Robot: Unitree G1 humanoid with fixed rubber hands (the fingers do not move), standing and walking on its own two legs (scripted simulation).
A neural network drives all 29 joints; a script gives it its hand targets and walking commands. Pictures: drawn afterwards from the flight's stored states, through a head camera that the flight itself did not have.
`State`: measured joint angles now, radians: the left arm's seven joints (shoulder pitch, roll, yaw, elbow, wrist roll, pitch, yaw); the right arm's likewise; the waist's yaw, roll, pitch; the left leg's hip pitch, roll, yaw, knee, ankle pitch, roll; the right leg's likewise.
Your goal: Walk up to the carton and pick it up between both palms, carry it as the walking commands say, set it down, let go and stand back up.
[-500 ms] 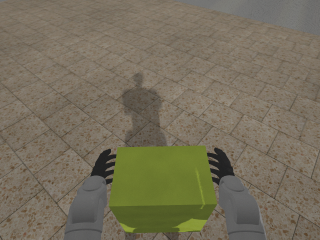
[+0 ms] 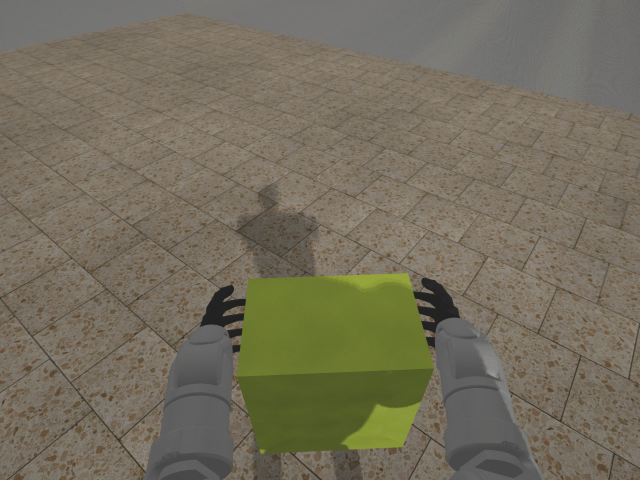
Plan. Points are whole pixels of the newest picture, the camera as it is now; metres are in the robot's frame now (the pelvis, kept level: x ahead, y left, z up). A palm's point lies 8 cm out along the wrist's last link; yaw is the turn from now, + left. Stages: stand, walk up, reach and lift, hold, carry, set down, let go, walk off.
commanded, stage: set down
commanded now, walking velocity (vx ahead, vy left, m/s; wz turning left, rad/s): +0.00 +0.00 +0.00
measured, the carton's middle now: (330, 368) +0.30 +0.01 -0.05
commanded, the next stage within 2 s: none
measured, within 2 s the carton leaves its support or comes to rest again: neither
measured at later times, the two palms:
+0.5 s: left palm (225, 373) +0.29 +0.16 -0.06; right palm (427, 354) +0.34 -0.14 -0.06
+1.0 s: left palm (232, 380) +0.33 +0.17 -0.15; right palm (410, 367) +0.37 -0.14 -0.15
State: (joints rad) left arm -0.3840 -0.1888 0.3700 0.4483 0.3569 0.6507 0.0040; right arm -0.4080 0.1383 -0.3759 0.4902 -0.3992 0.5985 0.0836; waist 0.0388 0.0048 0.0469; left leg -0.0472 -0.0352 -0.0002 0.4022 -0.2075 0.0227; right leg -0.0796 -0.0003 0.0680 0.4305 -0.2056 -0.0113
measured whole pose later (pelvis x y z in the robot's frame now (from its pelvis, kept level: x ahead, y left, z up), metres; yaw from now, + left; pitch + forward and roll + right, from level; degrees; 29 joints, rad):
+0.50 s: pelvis -0.01 -0.03 -0.02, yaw +2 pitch +12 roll +1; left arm -0.39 -0.17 0.46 0.47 0.35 0.33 -0.04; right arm -0.44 0.20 -0.40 0.51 -0.36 0.33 0.02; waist 0.06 0.00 -0.01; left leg -0.61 -0.01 -0.04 0.65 -0.25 -0.02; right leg -0.63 0.03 0.02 0.67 -0.25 -0.02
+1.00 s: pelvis -0.03 -0.01 -0.09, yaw +2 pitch +32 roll +0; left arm -0.54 -0.17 0.50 0.45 0.30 0.31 -0.02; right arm -0.60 0.14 -0.42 0.53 -0.32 0.28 0.03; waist 0.04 -0.01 -0.17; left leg -1.21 -0.03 -0.02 1.00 -0.34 0.00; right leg -1.23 0.02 0.04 1.00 -0.33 0.00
